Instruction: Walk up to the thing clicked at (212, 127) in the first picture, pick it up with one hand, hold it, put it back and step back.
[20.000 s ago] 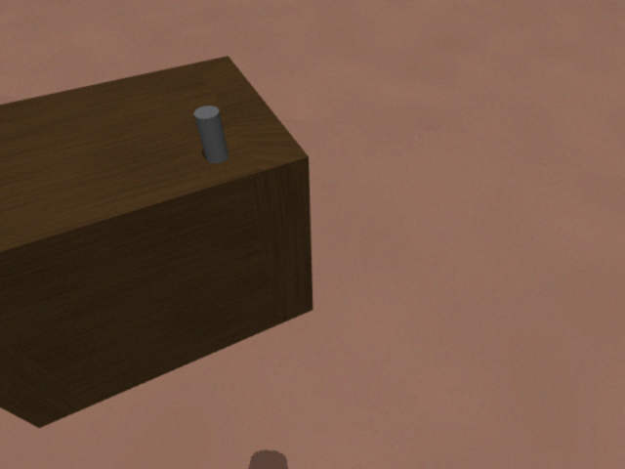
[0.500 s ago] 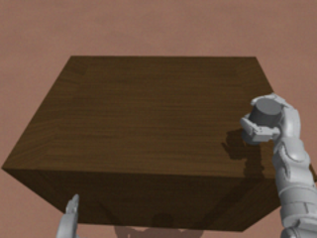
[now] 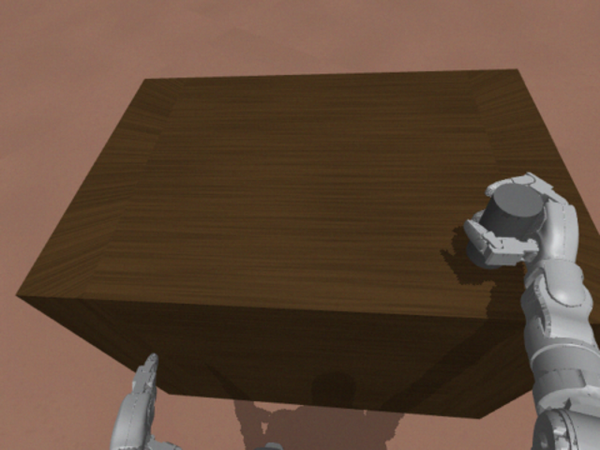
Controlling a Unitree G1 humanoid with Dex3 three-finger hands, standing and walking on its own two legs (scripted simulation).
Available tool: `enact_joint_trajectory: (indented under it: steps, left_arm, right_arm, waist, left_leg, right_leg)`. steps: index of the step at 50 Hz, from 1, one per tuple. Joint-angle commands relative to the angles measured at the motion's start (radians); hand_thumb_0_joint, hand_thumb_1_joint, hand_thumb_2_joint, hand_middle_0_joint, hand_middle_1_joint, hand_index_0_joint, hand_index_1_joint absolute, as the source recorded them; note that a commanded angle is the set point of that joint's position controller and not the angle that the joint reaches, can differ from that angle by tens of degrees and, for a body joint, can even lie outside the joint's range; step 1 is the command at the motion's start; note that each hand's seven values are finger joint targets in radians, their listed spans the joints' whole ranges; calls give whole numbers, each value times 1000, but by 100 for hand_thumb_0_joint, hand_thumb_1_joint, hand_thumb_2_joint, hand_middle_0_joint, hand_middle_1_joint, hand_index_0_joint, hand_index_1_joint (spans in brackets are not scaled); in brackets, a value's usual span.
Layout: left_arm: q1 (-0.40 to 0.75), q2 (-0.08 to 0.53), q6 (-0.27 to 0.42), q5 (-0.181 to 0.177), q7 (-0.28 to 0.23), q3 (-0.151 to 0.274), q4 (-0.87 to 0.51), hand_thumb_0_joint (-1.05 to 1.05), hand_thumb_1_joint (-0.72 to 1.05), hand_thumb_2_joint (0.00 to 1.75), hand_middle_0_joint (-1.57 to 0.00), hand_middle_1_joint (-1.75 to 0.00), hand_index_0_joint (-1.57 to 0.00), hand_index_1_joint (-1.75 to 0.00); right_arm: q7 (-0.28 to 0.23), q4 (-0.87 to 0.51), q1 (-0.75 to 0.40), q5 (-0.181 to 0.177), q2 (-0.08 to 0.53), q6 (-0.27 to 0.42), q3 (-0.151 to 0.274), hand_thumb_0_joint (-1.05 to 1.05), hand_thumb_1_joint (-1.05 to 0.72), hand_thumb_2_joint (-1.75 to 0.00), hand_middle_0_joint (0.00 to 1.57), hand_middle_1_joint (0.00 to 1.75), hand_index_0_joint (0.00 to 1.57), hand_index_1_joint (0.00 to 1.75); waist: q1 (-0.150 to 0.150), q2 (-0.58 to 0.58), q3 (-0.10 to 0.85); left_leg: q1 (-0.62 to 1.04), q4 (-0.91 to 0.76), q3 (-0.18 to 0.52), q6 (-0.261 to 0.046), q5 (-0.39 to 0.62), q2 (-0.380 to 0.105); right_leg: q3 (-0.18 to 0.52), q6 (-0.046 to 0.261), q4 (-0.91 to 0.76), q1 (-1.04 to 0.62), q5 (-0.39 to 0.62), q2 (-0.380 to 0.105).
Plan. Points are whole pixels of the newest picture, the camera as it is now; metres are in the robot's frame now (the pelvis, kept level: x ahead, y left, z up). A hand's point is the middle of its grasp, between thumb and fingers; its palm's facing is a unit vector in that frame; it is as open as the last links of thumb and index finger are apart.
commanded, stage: lower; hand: right
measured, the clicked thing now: (500, 228) +0.42 -0.20 +0.05
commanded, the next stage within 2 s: loosen in 0.58 s
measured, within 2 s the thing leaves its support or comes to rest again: rests again in 0.38 s
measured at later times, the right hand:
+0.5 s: hand (491, 238) +0.43 -0.20 +0.02, palm faces +0.17 +0.99 +0.01, open 8.1 cm
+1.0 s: hand (492, 238) +0.43 -0.20 +0.02, palm faces +0.17 +0.99 +0.01, open 8.8 cm
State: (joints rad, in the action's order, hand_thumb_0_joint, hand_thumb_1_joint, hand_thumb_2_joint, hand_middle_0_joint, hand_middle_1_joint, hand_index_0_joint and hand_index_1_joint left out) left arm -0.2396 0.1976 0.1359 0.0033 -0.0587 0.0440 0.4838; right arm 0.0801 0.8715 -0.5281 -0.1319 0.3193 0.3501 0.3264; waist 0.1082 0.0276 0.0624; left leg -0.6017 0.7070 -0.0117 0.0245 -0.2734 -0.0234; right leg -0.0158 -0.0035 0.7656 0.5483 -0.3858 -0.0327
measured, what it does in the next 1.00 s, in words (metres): stands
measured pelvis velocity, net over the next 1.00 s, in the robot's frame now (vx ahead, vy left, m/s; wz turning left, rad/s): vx -0.01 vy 0.01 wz -0.01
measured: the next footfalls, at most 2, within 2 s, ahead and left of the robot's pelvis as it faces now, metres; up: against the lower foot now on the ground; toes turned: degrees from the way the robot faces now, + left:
none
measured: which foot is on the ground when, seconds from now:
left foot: down 0.00-1.00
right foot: down 0.00-1.00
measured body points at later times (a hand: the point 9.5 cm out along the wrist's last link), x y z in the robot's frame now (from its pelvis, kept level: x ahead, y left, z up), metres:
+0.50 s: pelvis -0.01 +0.00 -0.02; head +0.06 -0.03 +0.42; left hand +0.14 +0.26 -0.06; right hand +0.41 -0.25 +0.03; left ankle +0.04 +0.14 -0.71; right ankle -0.01 -0.12 -0.71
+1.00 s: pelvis -0.01 +0.01 -0.03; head +0.07 -0.02 +0.41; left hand +0.14 +0.27 -0.06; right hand +0.41 -0.26 +0.02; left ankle +0.04 +0.14 -0.71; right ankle -0.01 -0.12 -0.71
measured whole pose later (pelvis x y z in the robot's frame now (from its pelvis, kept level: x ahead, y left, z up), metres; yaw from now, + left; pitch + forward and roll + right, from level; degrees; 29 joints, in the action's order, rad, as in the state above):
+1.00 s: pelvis -0.01 +0.01 -0.03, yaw +0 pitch +15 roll +1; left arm -0.37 0.23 0.09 0.02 -0.03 0.06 0.19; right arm 0.10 0.93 -0.59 -0.11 0.36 0.41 0.38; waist 0.13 0.03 0.11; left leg -0.85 0.94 -0.02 0.02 -0.36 -0.02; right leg 0.00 -0.01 1.00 0.80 -0.47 -0.04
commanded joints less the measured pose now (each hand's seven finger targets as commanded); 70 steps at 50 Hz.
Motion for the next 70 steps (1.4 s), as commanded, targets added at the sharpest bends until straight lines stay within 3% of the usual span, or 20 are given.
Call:
enact_joint_trajectory:
  steps: [1, 5, 8, 12, 13, 15, 16, 17, 19, 20, 23, 26, 29, 32, 35, 40, 49, 54, 67, 70]
  left_arm:
    - [25, 199, 47, 4, -9, 112, -203, 0, -56, 6, -6, -5, -5, -5]
    - [5, 137, 47, 5, 2, 56, -245, 0, -56, 7, -5, -5, -5, -5]
    - [-6, 200, 46, 9, -2, 109, -284, 0, -57, 7, -6, -4, -4, -6]
    - [-39, 163, 39, 10, 10, 93, -245, 0, -57, 7, -6, -5, -5, -6]
    - [-16, 167, 44, 14, 10, 95, -290, 0, -56, 7, -5, -4, -5, -5]
    - [-34, 153, 39, 18, 14, 73, -305, 0, -56, 7, -5, -5, -5, -5]
    - [-74, 174, 34, 20, 12, 106, -271, 0, -56, 6, -5, -5, -5, -5]
    - [-75, 138, 30, 22, 20, 66, -267, 0, -56, 7, -5, -5, -5, -5]
    - [-12, 197, 39, 16, 13, 110, -379, 0, -56, 7, -5, -4, -4, -5]
    - [-32, 219, 33, 17, 8, 134, -380, 0, -57, 7, -5, -4, -4, -5]
    - [-116, 173, 23, 21, 17, 109, -280, 0, -56, 6, -5, -4, -4, -5]
    - [-19, 210, 33, 18, 11, 123, -441, 0, -56, 6, -5, -4, -4, -5]
    - [-119, 149, 22, 21, 21, 72, -343, 0, -56, 6, -5, -4, -5, -5]
    - [-73, 191, 30, 20, 13, 100, -448, 0, -56, 6, -5, -4, -4, -5]
    - [-110, 170, 18, 19, 19, 92, -392, 0, -56, 6, -6, -5, -6, -5]
    - [-128, 181, 15, 16, 17, 104, -437, 0, -51, 3, -6, -5, -7, -4]
    - [-141, 180, 5, 14, 15, 101, -453, 0, -55, 6, -6, -5, -5, -5]
    - [-153, 189, -4, 11, 15, 107, -460, 0, -56, 7, -5, -5, -5, -6]
    - [-155, 172, -26, 13, 18, 98, -467, 0, -57, 7, -5, -4, -4, -6]
    - [-137, 203, -31, 9, 15, 124, -492, 0, -53, 4, -6, -5, -6, -5]
  right_arm:
    - [0, -195, -402, -17, 184, 91, 16, 0, -36, -136, 135, 148, 139, 148]
    - [-1, -200, -427, -13, 170, 106, 15, 0, -33, -133, 132, 145, 136, 145]
    - [1, -235, -463, -6, 218, 122, 31, 0, -36, -133, 132, 144, 136, 144]
    - [-7, -189, -441, 1, 217, 127, 46, 0, -38, -133, 133, 144, 136, 144]
    - [-9, -276, -509, 0, 224, 141, 50, 0, -36, -132, 132, 143, 135, 143]
    - [-15, -261, -494, 9, 235, 143, 50, 0, -37, -133, 132, 144, 136, 144]
    - [-15, -208, -473, 10, 218, 140, 45, 0, -37, -135, 134, 145, 137, 145]
    - [-15, -182, -452, 11, 192, 139, 34, 0, -37, -134, 133, 145, 136, 145]
    - [-10, -248, -498, 12, 226, 145, 53, 0, -35, -134, 133, 145, 136, 145]
    - [-17, -236, -503, 17, 286, 144, 82, 0, -36, -134, 133, 145, 136, 145]
    - [-3, -128, -443, 7, 166, 129, 35, 0, -36, -135, 134, 146, 137, 146]
    - [-6, -222, -533, 18, 262, 152, 74, 0, -35, -134, 133, 145, 136, 145]
    - [3, -113, -432, 10, 184, 147, 47, 0, -34, -132, 131, 143, 134, 143]
    - [12, -170, -480, 20, 253, 154, 66, 0, -37, -130, 130, 140, 133, 140]
    - [11, -128, -441, 10, 209, 144, 64, 0, -28, -124, 131, 138, 134, 138]
    - [15, -150, -469, 16, 236, 136, 65, 0, -10, -84, 117, 102, 118, 102]
    - [24, -168, -452, 12, 221, 119, 60, 0, 41, -27, 88, 57, 88, 57]
    - [27, -146, -401, 6, 247, 106, 90, 0, 54, -13, 63, 37, 63, 38]
    - [19, -211, -379, 5, 198, 111, 61, 0, 56, -1, 11, 5, 11, 5]
    - [20, -241, -410, 12, 254, 113, 85, 0, 55, -6, 6, 7, 6, 6]
  waist:
    - [6, -98, 388]
    - [0, -71, 429]
    - [11, -91, 480]
    - [-3, -129, 390]
    - [5, -132, 472]
    - [-2, -134, 466]
    - [11, -134, 422]
    - [-3, -139, 409]
    - [8, -116, 530]
    - [15, -111, 519]
    - [21, -102, 397]
    - [20, -97, 505]
    - [11, -99, 388]
    - [21, -117, 516]
    - [20, -75, 388]
    - [28, -78, 413]
    - [19, -98, 452]
    - [14, -66, 430]
    - [7, -93, 453]
    - [10, -111, 480]
  left_leg:
    - [154, -30, -16, -32, 194, 33]
    - [157, 1, -16, -33, 234, 32]
    - [119, 22, -14, -32, 248, 34]
    - [57, 32, -8, -36, 154, 30]
    - [69, 43, -12, -36, 173, 34]
    - [67, 54, -13, -38, 182, 36]
    - [34, 63, -19, -38, 170, 39]
    - [41, 68, -14, -40, 172, 35]
    - [74, 77, -12, -36, 192, 36]
    - [90, 76, -10, -36, 207, 33]
    - [12, 85, -17, -37, 147, 36]
    - [28, 95, -19, -37, 120, 38]
    - [-10, 106, -16, -37, 95, 35]
    - [22, 114, -7, -33, 138, 34]
    - [-13, 117, -7, -34, 90, 30]
    - [2, 110, 6, -29, 55, 26]
    - [1, 139, -5, -34, 118, 29]
    - [33, 126, 7, -29, 104, 23]
    - [28, 149, -7, -36, 178, 29]
    - [5, 152, -9, -38, 168, 31]
  right_leg:
    - [31, -3, -86, -145, 282, 14]
    - [28, -3, -45, -110, 332, 17]
    - [33, -5, -16, -157, 401, 13]
    - [29, -3, -13, -69, 266, 19]
    - [38, -8, -7, -109, 299, 12]
    - [34, -8, 7, -98, 319, 13]
    - [40, -12, 8, -90, 318, 10]
    - [37, -12, 14, -59, 323, 14]
    - [37, -5, 28, -90, 315, 14]
    - [30, -3, 34, -70, 309, 18]
    - [38, -3, 32, 1, 249, 18]
    - [44, -2, 35, -39, 201, 12]
    - [40, -3, 44, 36, 173, 17]
    - [28, 3, 68, -16, 198, 21]
    - [30, 8, 67, 85, 128, 23]
    - [22, 12, 74, 101, 67, 26]
    - [24, 5, 90, 69, 157, 27]
    - [18, 13, 98, 126, 123, 31]
    - [23, 2, 98, 52, 244, 27]
    - [30, -1, 98, 23, 266, 20]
